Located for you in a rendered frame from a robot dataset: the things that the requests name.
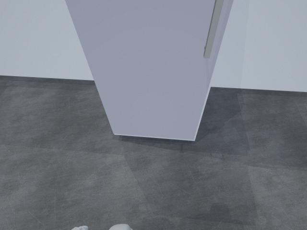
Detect fridge door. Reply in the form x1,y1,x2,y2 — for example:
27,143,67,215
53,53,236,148
65,0,234,140

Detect handle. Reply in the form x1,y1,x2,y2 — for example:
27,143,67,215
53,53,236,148
203,0,224,58

